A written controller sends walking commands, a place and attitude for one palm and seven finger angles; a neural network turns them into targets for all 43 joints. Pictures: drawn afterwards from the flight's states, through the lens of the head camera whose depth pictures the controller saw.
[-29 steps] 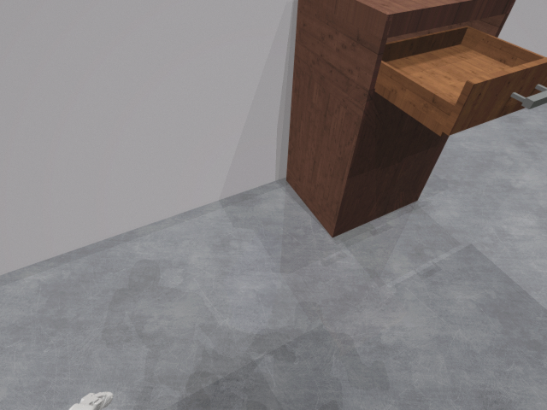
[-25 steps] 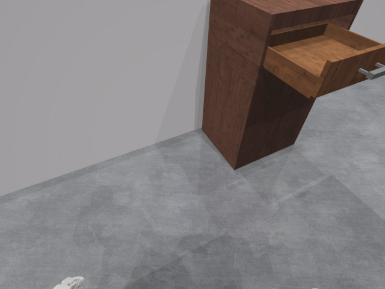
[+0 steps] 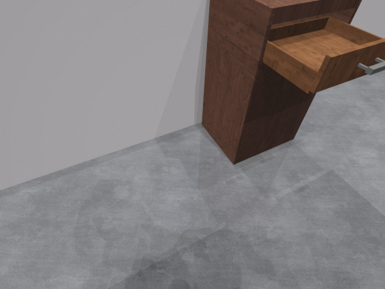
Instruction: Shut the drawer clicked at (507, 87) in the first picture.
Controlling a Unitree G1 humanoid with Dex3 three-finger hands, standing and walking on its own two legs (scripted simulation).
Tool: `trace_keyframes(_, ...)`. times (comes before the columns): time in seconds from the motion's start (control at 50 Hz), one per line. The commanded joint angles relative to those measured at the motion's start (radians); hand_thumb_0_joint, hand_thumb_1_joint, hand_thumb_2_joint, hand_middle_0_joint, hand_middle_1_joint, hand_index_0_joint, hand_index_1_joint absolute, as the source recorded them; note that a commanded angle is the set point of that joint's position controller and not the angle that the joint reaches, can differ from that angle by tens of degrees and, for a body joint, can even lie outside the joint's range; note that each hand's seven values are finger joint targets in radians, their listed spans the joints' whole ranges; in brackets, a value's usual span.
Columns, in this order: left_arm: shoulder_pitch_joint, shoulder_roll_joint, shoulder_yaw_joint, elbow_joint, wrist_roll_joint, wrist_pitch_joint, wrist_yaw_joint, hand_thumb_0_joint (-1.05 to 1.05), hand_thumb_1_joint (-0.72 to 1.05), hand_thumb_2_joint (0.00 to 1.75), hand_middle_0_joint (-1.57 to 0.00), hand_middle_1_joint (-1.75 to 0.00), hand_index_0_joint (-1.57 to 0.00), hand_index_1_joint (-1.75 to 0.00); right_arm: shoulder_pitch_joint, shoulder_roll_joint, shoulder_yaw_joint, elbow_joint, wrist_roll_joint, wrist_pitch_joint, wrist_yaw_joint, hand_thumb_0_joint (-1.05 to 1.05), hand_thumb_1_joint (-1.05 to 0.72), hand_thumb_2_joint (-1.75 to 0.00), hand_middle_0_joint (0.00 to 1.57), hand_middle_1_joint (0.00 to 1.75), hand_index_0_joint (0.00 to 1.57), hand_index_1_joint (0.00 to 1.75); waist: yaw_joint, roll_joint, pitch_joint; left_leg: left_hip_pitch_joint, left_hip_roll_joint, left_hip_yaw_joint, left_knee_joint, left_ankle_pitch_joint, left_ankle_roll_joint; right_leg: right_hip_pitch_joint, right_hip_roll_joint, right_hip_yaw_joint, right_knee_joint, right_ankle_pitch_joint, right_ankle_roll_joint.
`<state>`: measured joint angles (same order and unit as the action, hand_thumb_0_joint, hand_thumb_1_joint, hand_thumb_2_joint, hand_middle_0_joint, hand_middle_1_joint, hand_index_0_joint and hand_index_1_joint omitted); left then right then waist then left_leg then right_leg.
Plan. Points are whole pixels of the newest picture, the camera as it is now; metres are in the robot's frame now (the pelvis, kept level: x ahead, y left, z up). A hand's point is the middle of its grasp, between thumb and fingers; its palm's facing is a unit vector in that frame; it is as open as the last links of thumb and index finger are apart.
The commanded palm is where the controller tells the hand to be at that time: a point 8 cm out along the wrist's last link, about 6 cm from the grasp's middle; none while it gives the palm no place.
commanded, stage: stand and wait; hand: left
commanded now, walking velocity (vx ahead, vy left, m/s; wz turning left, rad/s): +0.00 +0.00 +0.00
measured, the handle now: (374, 65) +0.89 -0.63 +0.05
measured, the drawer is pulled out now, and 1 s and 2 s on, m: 0.29 0.29 0.29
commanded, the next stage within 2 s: look at it before walking up in 0.24 s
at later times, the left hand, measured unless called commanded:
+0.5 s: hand out of the picture +0.08 +0.24 -0.15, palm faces -0.04 -0.94 -0.33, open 7.4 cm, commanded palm none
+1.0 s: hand out of the picture +0.08 +0.24 -0.15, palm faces -0.04 -0.94 -0.33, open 7.4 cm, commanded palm none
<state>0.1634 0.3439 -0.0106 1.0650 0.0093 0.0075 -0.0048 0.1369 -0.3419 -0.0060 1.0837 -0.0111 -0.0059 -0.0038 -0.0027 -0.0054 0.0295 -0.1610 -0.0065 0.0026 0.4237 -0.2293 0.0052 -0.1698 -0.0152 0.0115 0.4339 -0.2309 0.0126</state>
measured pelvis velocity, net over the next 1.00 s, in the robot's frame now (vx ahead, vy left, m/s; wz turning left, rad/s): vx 0.00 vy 0.00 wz -0.01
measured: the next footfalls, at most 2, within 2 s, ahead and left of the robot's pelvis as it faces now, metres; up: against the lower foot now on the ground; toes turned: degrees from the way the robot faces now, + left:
left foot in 1.98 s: +0.05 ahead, +0.09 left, +0.00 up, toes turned -33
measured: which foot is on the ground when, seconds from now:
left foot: down 0.00-1.00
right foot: down 0.00-1.00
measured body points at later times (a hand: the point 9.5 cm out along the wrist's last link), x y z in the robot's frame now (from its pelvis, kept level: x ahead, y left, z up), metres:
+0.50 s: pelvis +0.00 +0.00 +0.00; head +0.00 +0.00 +0.45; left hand +0.08 +0.29 -0.13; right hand +0.07 -0.30 -0.13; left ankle +0.00 +0.12 -0.74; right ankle +0.00 -0.13 -0.74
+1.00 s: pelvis +0.00 +0.00 +0.00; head +0.01 +0.00 +0.45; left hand +0.08 +0.29 -0.13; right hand +0.08 -0.30 -0.13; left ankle +0.00 +0.12 -0.74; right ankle +0.00 -0.13 -0.74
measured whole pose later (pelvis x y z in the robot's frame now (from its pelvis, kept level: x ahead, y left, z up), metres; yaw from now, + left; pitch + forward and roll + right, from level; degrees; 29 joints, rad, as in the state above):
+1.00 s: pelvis +0.00 +0.00 +0.00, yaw +0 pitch -2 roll +0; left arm 0.14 0.34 -0.01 1.09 0.01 0.00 -0.01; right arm 0.12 -0.34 0.00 1.12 -0.01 -0.01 0.00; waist 0.00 0.00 0.03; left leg -0.13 0.00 0.00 0.36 -0.20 0.00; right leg -0.14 -0.01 0.01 0.38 -0.20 0.01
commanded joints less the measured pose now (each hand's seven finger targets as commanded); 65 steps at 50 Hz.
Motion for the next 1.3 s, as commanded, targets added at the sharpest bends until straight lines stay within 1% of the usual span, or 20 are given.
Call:
trace_keyframes(0.0, -0.061, 0.205, 0.044, -0.067, 0.001, -0.031, 0.017, 0.00, 0.90, 0.90, -0.20, -0.30, -0.20, -0.30, -0.067, -0.202, -0.036, -0.068, 0.002, -0.028, -0.008, 0.00, -0.90, -0.90, 0.20, 0.30, 0.20, 0.30, 0.003, 0.008, -0.057, 0.004, 0.114, -0.102, -0.087, 0.113, 0.029, 0.006, -0.103, 0.099, -0.084, 0.102, -0.046)
trace_keyframes(0.12, -0.065, 0.207, 0.044, -0.053, 0.001, -0.032, 0.016, 0.00, 0.90, 0.90, -0.20, -0.30, -0.20, -0.30, -0.064, -0.201, -0.034, -0.053, 0.002, -0.027, -0.007, 0.00, -0.90, -0.90, 0.20, 0.30, 0.20, 0.30, 0.004, 0.002, -0.041, -0.003, 0.114, -0.105, -0.102, 0.087, 0.027, -0.002, -0.105, 0.105, -0.103, 0.064, -0.045)
trace_keyframes(0.16, -0.067, 0.206, 0.044, -0.053, 0.002, -0.033, 0.016, 0.00, 0.90, 0.90, -0.20, -0.30, -0.20, -0.30, -0.062, -0.201, -0.035, -0.049, 0.001, -0.028, -0.007, 0.00, -0.90, -0.90, 0.20, 0.30, 0.20, 0.30, 0.002, -0.010, -0.038, 0.003, 0.115, -0.104, -0.102, 0.095, 0.025, -0.007, -0.105, 0.107, -0.108, 0.069, -0.046)
trace_keyframes(0.26, -0.071, 0.205, 0.044, -0.053, 0.001, -0.034, 0.016, 0.00, 0.90, 0.90, -0.20, -0.30, -0.20, -0.30, -0.057, -0.201, -0.035, -0.043, 0.001, -0.030, -0.007, 0.00, -0.90, -0.90, 0.20, 0.30, 0.20, 0.30, 0.001, -0.001, -0.062, 0.017, 0.117, -0.104, -0.102, 0.122, 0.023, 0.008, -0.104, 0.107, -0.103, 0.102, -0.046)
trace_keyframes(0.38, -0.070, 0.204, 0.044, -0.050, 0.001, -0.034, 0.016, 0.00, 0.90, 0.90, -0.20, -0.30, -0.20, -0.30, -0.064, -0.201, -0.033, -0.042, 0.002, -0.030, -0.008, 0.00, -0.90, -0.90, 0.20, 0.30, 0.20, 0.30, 0.004, 0.002, -0.048, 0.018, 0.119, -0.101, -0.105, 0.133, 0.022, 0.008, -0.106, 0.103, -0.108, 0.122, -0.045)
trace_keyframes(0.54, -0.073, 0.203, 0.044, -0.051, 0.003, -0.033, 0.015, 0.00, 0.90, 0.90, -0.20, -0.30, -0.20, -0.30, -0.063, -0.202, -0.033, -0.040, 0.003, -0.029, -0.008, 0.00, -0.90, -0.90, 0.20, 0.30, 0.20, 0.30, 0.002, 0.007, -0.041, 0.017, 0.121, -0.105, -0.117, 0.118, 0.021, 0.006, -0.102, 0.102, -0.116, 0.097, -0.042)
trace_keyframes(0.68, -0.069, 0.203, 0.043, -0.046, 0.002, -0.035, 0.015, 0.00, 0.90, 0.90, -0.20, -0.30, -0.20, -0.30, -0.065, -0.205, -0.033, -0.038, 0.003, -0.031, -0.009, 0.00, -0.90, -0.90, 0.20, 0.30, 0.20, 0.30, 0.002, 0.006, -0.072, 0.042, 0.125, -0.101, -0.111, 0.158, 0.021, 0.022, -0.104, 0.099, -0.109, 0.148, -0.042)
trace_keyframes(0.94, -0.063, 0.205, 0.044, -0.039, 0.002, -0.035, 0.017, 0.00, 0.90, 0.90, -0.20, -0.30, -0.20, -0.30, -0.069, -0.207, -0.032, -0.033, 0.005, -0.031, -0.010, 0.00, -0.90, -0.90, 0.20, 0.30, 0.20, 0.30, 0.004, 0.001, -0.064, 0.052, 0.127, -0.101, -0.120, 0.174, 0.021, 0.030, -0.105, 0.095, -0.114, 0.168, -0.040)
trace_keyframes(0.96, -0.065, 0.205, 0.045, -0.041, 0.003, -0.033, 0.016, 0.00, 0.90, 0.90, -0.20, -0.30, -0.20, -0.30, -0.068, -0.210, -0.034, -0.036, 0.003, -0.031, -0.012, 0.00, -0.90, -0.90, 0.20, 0.30, 0.20, 0.30, 0.002, 0.006, -0.059, 0.063, 0.130, -0.091, -0.118, 0.168, 0.020, 0.013, -0.100, 0.106, -0.113, 0.172, -0.043)
trace_keyframes(0.98, -0.067, 0.195, 0.047, -0.047, 0.003, -0.027, 0.015, 0.00, 0.90, 0.90, -0.20, -0.30, -0.20, -0.30, -0.056, -0.197, -0.035, -0.036, 0.002, -0.029, -0.014, 0.00, -0.90, -0.90, 0.20, 0.30, 0.20, 0.30, 0.000, 0.007, -0.056, 0.065, 0.134, -0.079, -0.103, 0.177, 0.018, 0.004, -0.097, 0.109, -0.100, 0.197, -0.043)
trace_keyframes(1.02, -0.024, 0.117, 0.036, -0.047, 0.003, -0.004, 0.019, 0.00, 0.90, 0.90, -0.20, -0.30, -0.20, -0.30, -0.011, -0.107, -0.023, -0.034, 0.001, -0.014, -0.017, 0.00, -0.90, -0.90, 0.20, 0.30, 0.20, 0.30, -0.002, 0.006, -0.044, 0.060, 0.137, -0.046, -0.062, 0.182, 0.005, -0.033, -0.092, 0.119, -0.059, 0.238, -0.035)
trace_keyframes(1.04, -0.006, 0.094, 0.034, -0.052, 0.003, 0.007, 0.020, 0.00, 0.90, 0.90, -0.20, -0.30, -0.20, -0.30, 0.009, -0.086, -0.021, -0.042, 0.000, -0.006, -0.020, 0.00, -0.90, -0.90, 0.20, 0.30, 0.20, 0.30, -0.004, 0.002, -0.037, 0.058, 0.140, -0.032, -0.048, 0.180, 0.000, -0.057, -0.087, 0.122, -0.036, 0.250, -0.030)
trace_keyframes(1.1, 0.013, 0.095, 0.048, -0.088, 0.006, 0.022, 0.016, 0.00, 0.90, 0.90, -0.20, -0.30, -0.20, -0.30, 0.030, -0.108, -0.042, -0.078, -0.001, 0.007, -0.028, 0.00, -0.90, -0.90, 0.20, 0.30, 0.20, 0.30, -0.007, 0.039, -0.046, 0.069, 0.178, -0.032, -0.029, 0.178, 0.015, -0.124, -0.053, 0.116, 0.052, 0.251, -0.029)
trace_keyframes(1.14, 0.017, 0.080, 0.055, -0.115, 0.008, 0.029, 0.010, 0.00, 0.90, 0.90, -0.20, -0.30, -0.20, -0.30, 0.027, -0.125, -0.058, -0.105, -0.003, 0.011, -0.032, 0.00, -0.90, -0.90, 0.20, 0.30, 0.20, 0.30, -0.008, 0.096, -0.042, 0.079, 0.236, -0.060, -0.047, 0.201, 0.049, -0.187, -0.012, 0.081, 0.164, 0.182, -0.015)
trace_keyframes(1.18, 0.021, 0.053, 0.061, -0.139, 0.008, 0.038, 0.005, 0.00, 0.90, 0.90, -0.20, -0.30, -0.20, -0.30, 0.030, -0.131, -0.069, -0.122, -0.004, 0.007, -0.031, 0.00, -0.90, -0.90, 0.20, 0.30, 0.20, 0.30, -0.009, 0.188, -0.029, 0.061, 0.345, -0.108, -0.090, 0.320, 0.134, -0.248, 0.018, 0.015, 0.383, -0.183, 0.004)
trace_keyframes(1.2, 0.029, 0.044, 0.066, -0.150, 0.008, 0.042, 0.005, 0.00, 0.90, 0.90, -0.20, -0.30, -0.20, -0.30, 0.024, -0.129, -0.071, -0.137, -0.004, 0.007, -0.031, 0.00, -0.90, -0.90, 0.20, 0.30, 0.20, 0.30, -0.003, 0.198, -0.026, 0.051, 0.374, -0.111, -0.089, 0.366, 0.166, -0.259, 0.007, 0.015, 0.455, -0.271, 0.007)
trace_keyframes(1.22, 0.033, 0.038, 0.072, -0.161, 0.008, 0.045, 0.003, 0.00, 0.90, 0.90, -0.20, -0.30, -0.20, -0.30, 0.015, -0.120, -0.074, -0.150, -0.006, 0.006, -0.032, 0.00, -0.90, -0.90, 0.20, 0.30, 0.20, 0.30, -0.001, 0.184, -0.023, 0.018, 0.391, -0.096, -0.081, 0.378, 0.177, -0.245, -0.013, 0.026, 0.481, -0.296, 0.004)
trace_keyframes(1.24, 0.059, 0.026, 0.077, -0.164, 0.007, 0.045, -0.001, 0.00, 0.90, 0.90, -0.20, -0.30, -0.20, -0.30, -0.022, -0.118, -0.078, -0.164, -0.011, 0.006, -0.032, 0.00, -0.90, -0.90, 0.20, 0.30, 0.20, 0.30, 0.025, 0.187, -0.018, -0.015, 0.386, -0.055, -0.051, 0.387, 0.162, -0.211, -0.035, 0.025, 0.446, -0.282, -0.002)
trace_keyframes(1.26, 0.099, 0.017, 0.080, -0.162, 0.009, 0.042, -0.005, 0.00, 0.90, 0.90, -0.20, -0.30, -0.20, -0.30, -0.046, -0.114, -0.082, -0.175, -0.014, 0.008, -0.031, 0.00, -0.90, -0.90, 0.20, 0.30, 0.20, 0.30, 0.046, 0.172, -0.027, -0.037, 0.362, -0.010, 0.004, 0.371, 0.128, -0.149, -0.039, 0.002, 0.362, -0.231, -0.005)
trace_keyframes(1.28, 0.152, 0.014, 0.084, -0.151, 0.011, 0.037, -0.007, 0.00, 0.90, 0.90, -0.20, -0.30, -0.20, -0.30, -0.056, -0.112, -0.084, -0.179, -0.013, 0.012, -0.028, 0.00, -0.90, -0.90, 0.20, 0.30, 0.20, 0.30, 0.067, 0.147, -0.043, -0.071, 0.325, 0.040, 0.083, 0.297, 0.087, -0.072, -0.029, -0.027, 0.260, -0.121, 0.000)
